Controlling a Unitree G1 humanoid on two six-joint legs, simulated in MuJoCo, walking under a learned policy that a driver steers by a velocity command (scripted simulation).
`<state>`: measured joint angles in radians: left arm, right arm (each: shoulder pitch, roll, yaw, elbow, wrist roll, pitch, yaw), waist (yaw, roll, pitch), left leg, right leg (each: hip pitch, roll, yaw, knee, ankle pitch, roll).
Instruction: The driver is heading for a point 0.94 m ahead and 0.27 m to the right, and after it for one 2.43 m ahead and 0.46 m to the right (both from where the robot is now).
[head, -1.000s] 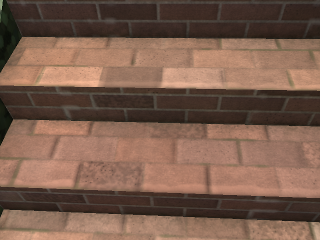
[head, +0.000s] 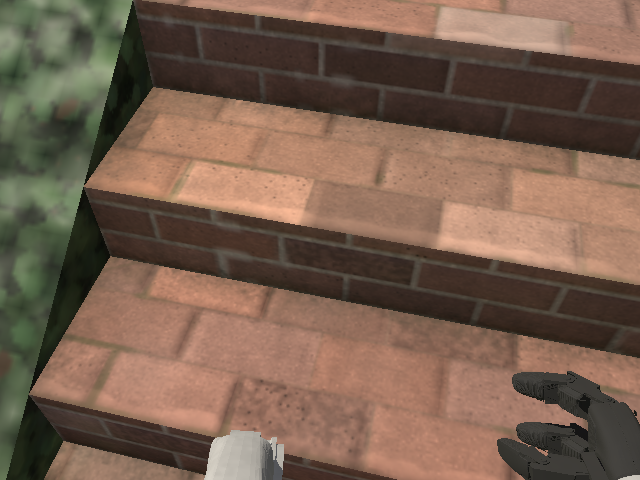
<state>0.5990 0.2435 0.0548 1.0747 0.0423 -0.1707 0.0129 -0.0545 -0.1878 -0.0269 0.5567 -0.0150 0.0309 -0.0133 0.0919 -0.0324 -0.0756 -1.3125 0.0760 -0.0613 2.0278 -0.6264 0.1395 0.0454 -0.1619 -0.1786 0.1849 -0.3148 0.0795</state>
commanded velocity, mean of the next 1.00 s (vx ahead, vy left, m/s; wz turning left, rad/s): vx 0.94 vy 0.00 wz -0.66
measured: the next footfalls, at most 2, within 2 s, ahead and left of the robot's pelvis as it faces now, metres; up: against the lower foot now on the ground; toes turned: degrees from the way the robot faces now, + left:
left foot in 0.10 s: +0.25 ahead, +0.22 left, +0.18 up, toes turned +8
right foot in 0.64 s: +0.52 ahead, +0.10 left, +0.36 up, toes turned -21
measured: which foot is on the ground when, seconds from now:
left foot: up 0.00-0.08, down 0.10-0.62, up 0.64-0.98, down 1.00-1.00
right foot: down 0.00-0.10, up 0.12-0.62, down 0.64-0.98, up 1.00-1.00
